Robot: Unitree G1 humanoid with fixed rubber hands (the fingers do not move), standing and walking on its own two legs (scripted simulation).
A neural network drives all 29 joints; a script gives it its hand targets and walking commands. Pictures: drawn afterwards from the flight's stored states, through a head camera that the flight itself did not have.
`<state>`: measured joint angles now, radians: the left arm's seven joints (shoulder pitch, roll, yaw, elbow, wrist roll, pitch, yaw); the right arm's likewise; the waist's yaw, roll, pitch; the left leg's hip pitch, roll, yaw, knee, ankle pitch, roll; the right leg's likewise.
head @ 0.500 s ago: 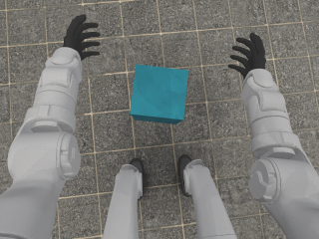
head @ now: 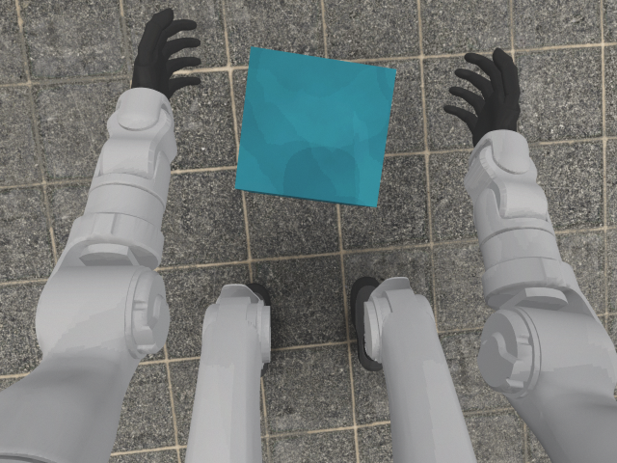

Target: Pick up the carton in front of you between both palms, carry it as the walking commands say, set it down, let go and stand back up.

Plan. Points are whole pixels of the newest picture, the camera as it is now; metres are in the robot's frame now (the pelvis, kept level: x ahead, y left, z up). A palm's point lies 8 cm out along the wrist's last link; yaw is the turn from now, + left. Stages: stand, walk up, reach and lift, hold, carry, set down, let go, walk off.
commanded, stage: reach and lift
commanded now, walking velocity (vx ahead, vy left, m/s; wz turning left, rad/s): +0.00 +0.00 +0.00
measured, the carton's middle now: (310, 142) +0.50 +0.01 -0.40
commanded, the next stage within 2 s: none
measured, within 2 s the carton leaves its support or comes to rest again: leaves its support in 1.30 s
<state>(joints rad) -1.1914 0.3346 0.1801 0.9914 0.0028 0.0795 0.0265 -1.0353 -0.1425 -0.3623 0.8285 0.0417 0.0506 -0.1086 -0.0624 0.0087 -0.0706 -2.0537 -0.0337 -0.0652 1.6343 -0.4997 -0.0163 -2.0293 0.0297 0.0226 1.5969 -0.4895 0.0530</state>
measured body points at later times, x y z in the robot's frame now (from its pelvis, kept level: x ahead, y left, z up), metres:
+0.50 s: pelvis -0.04 +0.00 -0.14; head +0.34 +0.02 +0.09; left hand +0.53 +0.19 -0.34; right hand +0.49 -0.18 -0.34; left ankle +0.07 +0.12 -0.49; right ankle +0.08 -0.13 -0.49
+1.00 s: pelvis -0.04 +0.00 -0.15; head +0.33 +0.02 +0.09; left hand +0.53 +0.16 -0.34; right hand +0.50 -0.15 -0.33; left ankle +0.07 +0.12 -0.49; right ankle +0.08 -0.13 -0.49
